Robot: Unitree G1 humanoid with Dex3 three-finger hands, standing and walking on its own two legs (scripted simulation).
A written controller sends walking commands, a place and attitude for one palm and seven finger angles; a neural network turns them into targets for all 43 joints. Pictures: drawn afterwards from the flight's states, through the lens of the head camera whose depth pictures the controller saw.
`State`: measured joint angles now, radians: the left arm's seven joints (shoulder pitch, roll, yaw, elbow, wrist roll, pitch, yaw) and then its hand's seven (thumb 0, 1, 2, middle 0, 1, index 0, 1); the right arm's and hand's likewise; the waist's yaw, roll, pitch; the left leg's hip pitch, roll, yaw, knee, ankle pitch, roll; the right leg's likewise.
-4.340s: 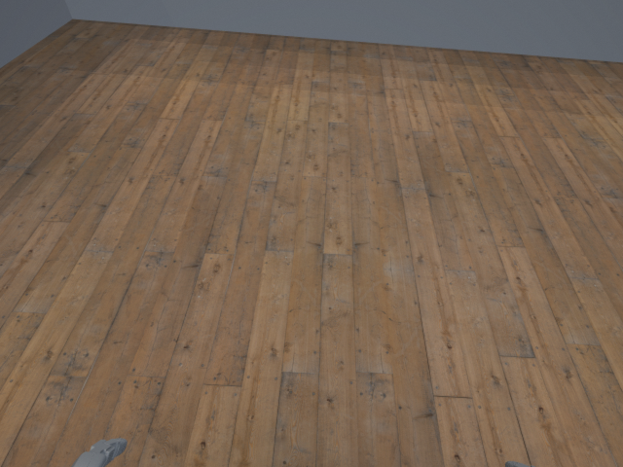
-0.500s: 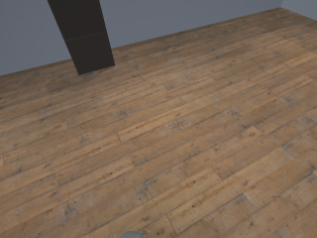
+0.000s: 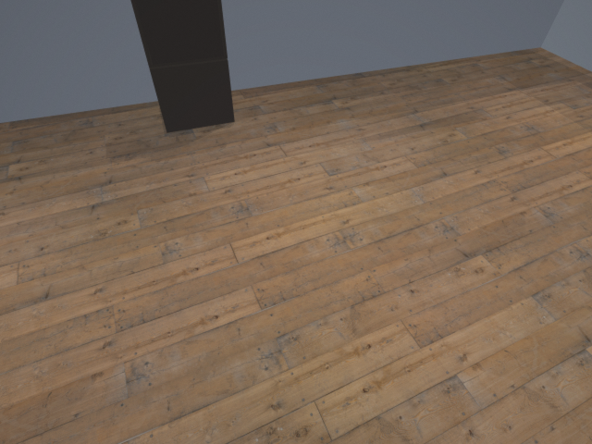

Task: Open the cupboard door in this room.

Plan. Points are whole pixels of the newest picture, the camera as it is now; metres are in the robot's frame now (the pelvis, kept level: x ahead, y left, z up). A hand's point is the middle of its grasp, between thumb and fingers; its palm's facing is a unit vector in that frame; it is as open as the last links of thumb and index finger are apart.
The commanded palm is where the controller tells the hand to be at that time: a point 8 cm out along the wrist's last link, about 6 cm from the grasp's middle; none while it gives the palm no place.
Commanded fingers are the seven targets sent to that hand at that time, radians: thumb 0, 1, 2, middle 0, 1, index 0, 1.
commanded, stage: turn or walk to find it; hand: left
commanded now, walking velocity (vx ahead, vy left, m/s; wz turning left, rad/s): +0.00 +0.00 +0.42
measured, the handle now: out of the picture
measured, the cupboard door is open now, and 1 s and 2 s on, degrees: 0 0 0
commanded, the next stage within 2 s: stand and wait in 0.08 s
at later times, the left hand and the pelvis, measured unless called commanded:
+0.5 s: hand out of the picture -0.03 +0.16 -0.18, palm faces +0.06 -0.98 -0.19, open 7.4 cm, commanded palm none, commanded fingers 0.00 0.90 0.90 -0.20 -0.30 -0.20 -0.30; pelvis -0.02 -0.01 +0.00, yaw +2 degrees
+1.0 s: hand out of the picture +0.04 +0.19 -0.16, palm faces +0.23 -0.94 -0.26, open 7.4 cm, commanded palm none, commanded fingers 0.00 0.90 0.90 -0.20 -0.30 -0.20 -0.30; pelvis -0.03 -0.03 +0.00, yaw +13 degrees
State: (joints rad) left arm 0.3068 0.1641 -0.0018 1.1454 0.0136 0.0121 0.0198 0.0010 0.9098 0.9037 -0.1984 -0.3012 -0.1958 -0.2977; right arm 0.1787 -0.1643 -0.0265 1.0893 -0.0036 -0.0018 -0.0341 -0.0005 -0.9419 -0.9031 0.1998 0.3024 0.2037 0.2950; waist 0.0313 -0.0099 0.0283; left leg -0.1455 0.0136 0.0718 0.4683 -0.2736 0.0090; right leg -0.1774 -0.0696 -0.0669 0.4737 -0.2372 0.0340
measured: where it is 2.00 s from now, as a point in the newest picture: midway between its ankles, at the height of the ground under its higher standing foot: outside the picture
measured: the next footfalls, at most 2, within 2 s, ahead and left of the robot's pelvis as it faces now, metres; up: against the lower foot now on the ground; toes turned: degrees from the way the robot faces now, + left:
right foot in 1.02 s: +0.01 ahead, -0.14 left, +0.00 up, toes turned +12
left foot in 1.52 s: -0.05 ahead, +0.08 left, +0.00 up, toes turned +32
